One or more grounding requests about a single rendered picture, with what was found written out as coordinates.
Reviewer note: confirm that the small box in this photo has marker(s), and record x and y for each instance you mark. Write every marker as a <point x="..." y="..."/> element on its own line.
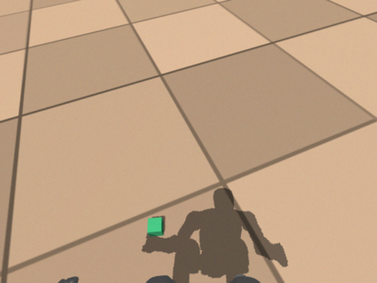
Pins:
<point x="155" y="227"/>

